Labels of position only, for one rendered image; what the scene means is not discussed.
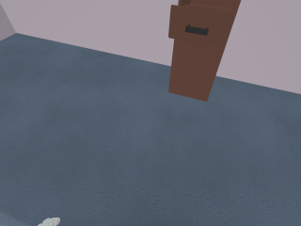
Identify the handle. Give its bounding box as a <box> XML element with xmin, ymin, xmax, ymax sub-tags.
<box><xmin>185</xmin><ymin>24</ymin><xmax>209</xmax><ymax>36</ymax></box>

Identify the drawer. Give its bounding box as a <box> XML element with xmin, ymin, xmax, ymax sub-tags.
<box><xmin>168</xmin><ymin>5</ymin><xmax>235</xmax><ymax>48</ymax></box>

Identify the cabinet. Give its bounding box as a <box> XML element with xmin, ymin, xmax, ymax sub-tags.
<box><xmin>168</xmin><ymin>0</ymin><xmax>241</xmax><ymax>102</ymax></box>

